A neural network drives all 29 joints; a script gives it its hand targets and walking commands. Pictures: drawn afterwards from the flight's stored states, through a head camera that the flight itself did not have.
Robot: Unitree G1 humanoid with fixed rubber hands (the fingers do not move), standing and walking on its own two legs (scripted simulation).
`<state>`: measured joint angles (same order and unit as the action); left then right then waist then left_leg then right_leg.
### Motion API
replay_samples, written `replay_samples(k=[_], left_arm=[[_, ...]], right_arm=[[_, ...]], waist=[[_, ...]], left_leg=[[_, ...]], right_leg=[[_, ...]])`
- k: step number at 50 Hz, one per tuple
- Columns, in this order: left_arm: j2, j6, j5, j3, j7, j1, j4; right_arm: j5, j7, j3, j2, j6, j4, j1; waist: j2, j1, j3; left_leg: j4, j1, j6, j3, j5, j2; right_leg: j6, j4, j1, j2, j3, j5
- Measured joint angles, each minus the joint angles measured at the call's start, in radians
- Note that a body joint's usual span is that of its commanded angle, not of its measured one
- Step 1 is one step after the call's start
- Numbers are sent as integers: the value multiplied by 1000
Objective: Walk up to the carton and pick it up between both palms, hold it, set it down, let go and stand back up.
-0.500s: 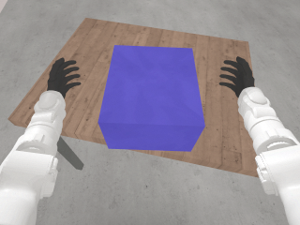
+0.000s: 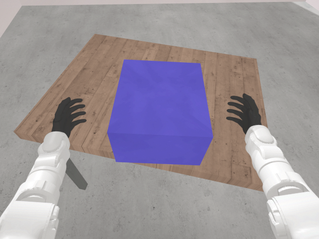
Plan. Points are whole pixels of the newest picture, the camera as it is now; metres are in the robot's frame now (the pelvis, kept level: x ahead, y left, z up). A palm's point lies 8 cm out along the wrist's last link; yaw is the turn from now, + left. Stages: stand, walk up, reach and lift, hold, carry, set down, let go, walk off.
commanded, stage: set down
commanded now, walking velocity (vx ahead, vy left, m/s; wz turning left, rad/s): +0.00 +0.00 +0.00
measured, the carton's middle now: (160, 110) +0.52 +0.02 -0.03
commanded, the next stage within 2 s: none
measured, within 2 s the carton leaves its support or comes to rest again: neither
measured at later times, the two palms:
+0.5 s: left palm (67, 154) +0.32 +0.25 +0.02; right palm (256, 155) +0.33 -0.23 +0.03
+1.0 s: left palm (66, 192) +0.24 +0.25 -0.03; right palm (258, 195) +0.24 -0.24 -0.02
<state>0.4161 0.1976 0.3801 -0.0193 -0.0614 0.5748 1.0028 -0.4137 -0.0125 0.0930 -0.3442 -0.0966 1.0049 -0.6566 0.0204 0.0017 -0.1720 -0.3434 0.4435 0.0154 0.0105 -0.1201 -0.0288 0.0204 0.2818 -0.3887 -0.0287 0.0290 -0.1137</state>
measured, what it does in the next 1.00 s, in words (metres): stands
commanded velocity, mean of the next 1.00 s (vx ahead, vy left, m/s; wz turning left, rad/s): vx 0.00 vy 0.00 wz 0.00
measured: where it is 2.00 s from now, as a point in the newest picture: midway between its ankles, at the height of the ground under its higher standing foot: outside the picture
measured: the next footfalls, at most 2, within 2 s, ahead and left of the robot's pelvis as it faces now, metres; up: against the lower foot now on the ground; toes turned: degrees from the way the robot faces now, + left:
none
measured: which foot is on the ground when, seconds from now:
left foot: down 0.00-1.00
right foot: down 0.00-1.00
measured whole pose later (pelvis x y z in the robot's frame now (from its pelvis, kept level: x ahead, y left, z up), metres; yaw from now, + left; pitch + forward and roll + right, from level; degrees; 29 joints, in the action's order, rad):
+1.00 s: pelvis +0.01 +0.00 +0.00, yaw -1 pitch +2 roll -1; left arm 0.32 0.32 0.27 -0.01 -0.04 -0.04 0.69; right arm -0.31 -0.05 0.08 -0.27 -0.32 0.73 0.00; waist 0.02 0.01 -0.04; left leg -0.39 0.23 0.02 -0.01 -0.20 -0.04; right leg 0.02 0.34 -0.19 -0.04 -0.01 -0.19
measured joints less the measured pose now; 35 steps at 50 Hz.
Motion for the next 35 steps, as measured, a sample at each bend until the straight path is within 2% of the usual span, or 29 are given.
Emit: replay_samples(k=[16,26,35], left_arm=[[-40,28,-43,18,13,-178,-131],[-77,53,-93,50,14,-345,-253],[-87,106,-100,39,11,-498,-293]], right_arm=[[31,-16,-36,17,-40,-114,196],[48,-11,-32,33,-101,-230,367],[74,-13,-23,56,-165,-286,523]], waist=[[5,-6,57],[-2,1,77],[-5,8,110]], left_leg=[[3,-93,-2,-7,-20,1],[16,-145,1,-12,-29,-5],[7,-193,5,-11,-43,-7]], right_leg=[[-3,-8,92,0,-11,-14],[0,-30,145,-7,-21,-14],[4,-16,190,-10,-23,-31]])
